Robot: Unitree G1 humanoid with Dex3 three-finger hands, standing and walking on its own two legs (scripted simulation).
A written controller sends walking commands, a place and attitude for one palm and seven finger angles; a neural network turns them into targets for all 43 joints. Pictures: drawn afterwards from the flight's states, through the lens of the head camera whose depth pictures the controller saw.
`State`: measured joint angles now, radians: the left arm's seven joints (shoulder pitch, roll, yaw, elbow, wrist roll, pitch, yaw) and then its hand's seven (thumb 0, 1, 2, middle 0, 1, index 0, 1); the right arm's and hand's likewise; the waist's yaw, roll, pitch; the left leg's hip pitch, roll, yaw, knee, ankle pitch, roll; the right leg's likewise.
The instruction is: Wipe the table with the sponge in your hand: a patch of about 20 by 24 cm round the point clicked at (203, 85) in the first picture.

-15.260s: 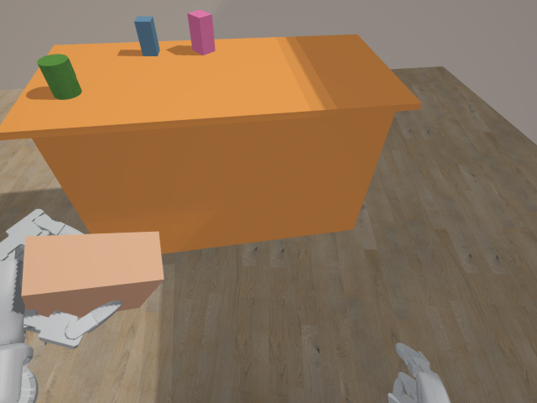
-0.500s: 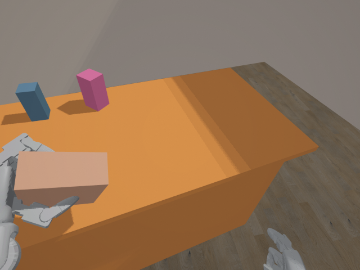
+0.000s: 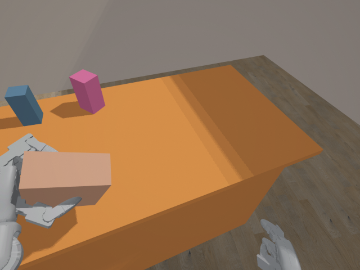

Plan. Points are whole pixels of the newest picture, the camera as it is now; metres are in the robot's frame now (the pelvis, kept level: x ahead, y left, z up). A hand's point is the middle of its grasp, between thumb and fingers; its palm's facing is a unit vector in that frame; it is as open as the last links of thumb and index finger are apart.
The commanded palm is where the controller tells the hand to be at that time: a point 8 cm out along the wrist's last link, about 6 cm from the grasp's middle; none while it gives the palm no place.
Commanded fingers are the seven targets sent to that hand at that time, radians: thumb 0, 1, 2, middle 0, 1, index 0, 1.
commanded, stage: come to a stop and stand still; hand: left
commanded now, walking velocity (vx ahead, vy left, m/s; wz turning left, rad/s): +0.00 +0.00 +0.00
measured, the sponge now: (78, 182) +0.23 +0.21 +0.13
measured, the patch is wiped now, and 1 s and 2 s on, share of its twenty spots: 0.00 0.00 0.00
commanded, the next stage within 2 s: look again from close up in 1.16 s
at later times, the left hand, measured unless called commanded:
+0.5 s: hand (39, 170) +0.23 +0.26 +0.17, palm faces +0.40 -0.83 -0.39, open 9.9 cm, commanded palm +0.16 +0.27 +0.17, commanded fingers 0.00 0.10 1.30 -1.20 -1.60 -1.20 -1.60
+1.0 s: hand (52, 160) +0.26 +0.25 +0.16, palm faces +0.29 -0.86 -0.41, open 9.9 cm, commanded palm +0.20 +0.30 +0.17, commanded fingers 0.00 0.10 1.30 -1.20 -1.60 -1.20 -1.60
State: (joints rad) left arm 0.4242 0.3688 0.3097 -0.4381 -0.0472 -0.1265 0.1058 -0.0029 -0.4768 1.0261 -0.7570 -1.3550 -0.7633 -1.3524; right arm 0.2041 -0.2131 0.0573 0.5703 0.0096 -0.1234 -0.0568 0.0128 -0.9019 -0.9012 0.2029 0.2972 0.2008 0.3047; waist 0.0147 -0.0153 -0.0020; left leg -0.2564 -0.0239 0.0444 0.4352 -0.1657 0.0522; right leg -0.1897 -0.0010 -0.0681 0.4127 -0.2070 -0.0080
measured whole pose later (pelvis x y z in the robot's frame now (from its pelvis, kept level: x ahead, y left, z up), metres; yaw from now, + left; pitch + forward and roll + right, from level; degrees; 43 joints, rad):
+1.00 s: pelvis +0.03 +0.02 +0.00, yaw -1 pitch +1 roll -2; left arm 0.44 0.40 0.35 -0.49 -0.02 -0.24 0.07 0.00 -0.48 1.03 -0.76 -1.36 -0.76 -1.35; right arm 0.17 -0.18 0.03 0.57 0.00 -0.16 -0.02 0.01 -0.90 -0.90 0.20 0.30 0.20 0.30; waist 0.02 -0.04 0.04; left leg -0.26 -0.04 0.06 0.46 -0.22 0.08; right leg -0.19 -0.01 -0.04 0.40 -0.24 0.02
